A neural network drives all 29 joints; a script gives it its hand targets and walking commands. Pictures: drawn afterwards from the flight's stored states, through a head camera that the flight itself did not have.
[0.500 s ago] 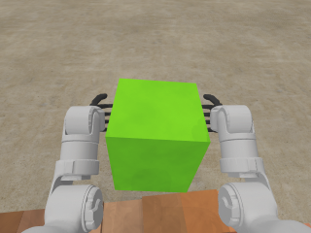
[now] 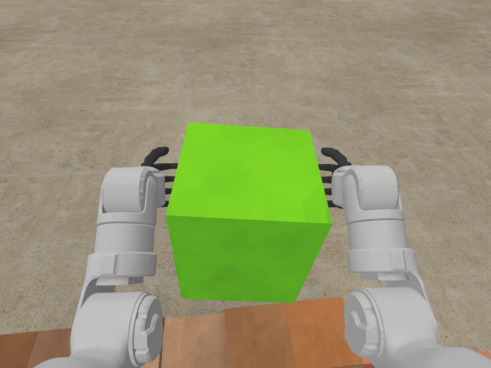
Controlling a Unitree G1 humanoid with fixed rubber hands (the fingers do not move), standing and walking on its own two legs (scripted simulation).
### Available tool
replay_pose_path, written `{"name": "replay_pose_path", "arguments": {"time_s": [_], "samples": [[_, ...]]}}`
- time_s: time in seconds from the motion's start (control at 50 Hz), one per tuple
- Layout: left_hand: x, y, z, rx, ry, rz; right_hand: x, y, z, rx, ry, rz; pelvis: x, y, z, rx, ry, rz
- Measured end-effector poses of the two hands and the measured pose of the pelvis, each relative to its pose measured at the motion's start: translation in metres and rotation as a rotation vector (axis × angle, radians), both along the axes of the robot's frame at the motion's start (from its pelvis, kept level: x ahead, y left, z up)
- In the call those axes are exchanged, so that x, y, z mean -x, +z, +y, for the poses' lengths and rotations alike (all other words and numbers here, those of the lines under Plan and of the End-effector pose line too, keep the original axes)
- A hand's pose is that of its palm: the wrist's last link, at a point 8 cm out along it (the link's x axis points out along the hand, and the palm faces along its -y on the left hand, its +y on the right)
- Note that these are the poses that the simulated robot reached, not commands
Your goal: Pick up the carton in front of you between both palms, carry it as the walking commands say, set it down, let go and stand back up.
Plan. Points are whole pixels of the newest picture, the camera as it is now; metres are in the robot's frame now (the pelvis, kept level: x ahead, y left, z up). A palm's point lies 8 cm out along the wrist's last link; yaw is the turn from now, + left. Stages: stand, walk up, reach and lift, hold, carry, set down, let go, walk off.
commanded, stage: carry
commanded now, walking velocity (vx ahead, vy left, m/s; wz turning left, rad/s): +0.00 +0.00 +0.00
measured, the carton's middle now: (243, 216) +0.36 +0.01 +0.04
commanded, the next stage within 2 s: none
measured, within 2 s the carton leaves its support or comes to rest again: neither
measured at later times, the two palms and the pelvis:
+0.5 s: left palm (144, 173) +0.38 +0.17 +0.13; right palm (330, 166) +0.39 -0.13 +0.14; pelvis +0.03 +0.01 +0.01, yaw -1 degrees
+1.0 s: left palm (177, 87) +0.60 +0.14 +0.16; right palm (320, 87) +0.62 -0.15 +0.15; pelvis +0.23 -0.02 +0.01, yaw +3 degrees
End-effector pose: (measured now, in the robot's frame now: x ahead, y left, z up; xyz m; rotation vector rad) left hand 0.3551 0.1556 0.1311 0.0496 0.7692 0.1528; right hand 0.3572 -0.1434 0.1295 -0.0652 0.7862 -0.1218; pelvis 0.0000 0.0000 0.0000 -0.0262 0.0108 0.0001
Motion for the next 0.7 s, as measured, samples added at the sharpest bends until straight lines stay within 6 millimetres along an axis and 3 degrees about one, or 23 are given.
{"name": "replay_pose_path", "arguments": {"time_s": [0.28, 0.4, 0.48, 0.54, 0.7], "samples": [[0.001, 0.000, 0.000, 0.001, 0.001, -0.001, 0.001, 0.000, 0.000, 0.000, 0.000, -0.001, 0.000, 0.000, 0.000, 0.000, 0.000, 0.000], [-0.005, 0.001, 0.005, 0.011, 0.008, -0.007, -0.008, 0.004, 0.005, 0.009, 0.007, -0.006, -0.010, 0.001, 0.002, -0.012, -0.009, 0.029], [-0.020, 0.000, 0.014, 0.028, 0.002, 0.012, -0.024, 0.012, 0.014, 0.027, 0.005, 0.014, -0.022, 0.008, 0.008, -0.026, -0.010, 0.027], [-0.041, 0.004, 0.016, 0.021, -0.031, -0.022, -0.037, 0.017, 0.016, 0.037, -0.020, -0.019, -0.036, -0.002, 0.019, -0.009, -0.009, 0.009], [-0.091, 0.005, 0.013, 0.027, -0.025, 0.031, -0.071, 0.002, 0.014, 0.042, -0.026, 0.044, -0.088, 0.007, 0.026, -0.014, 0.006, 0.043]]}}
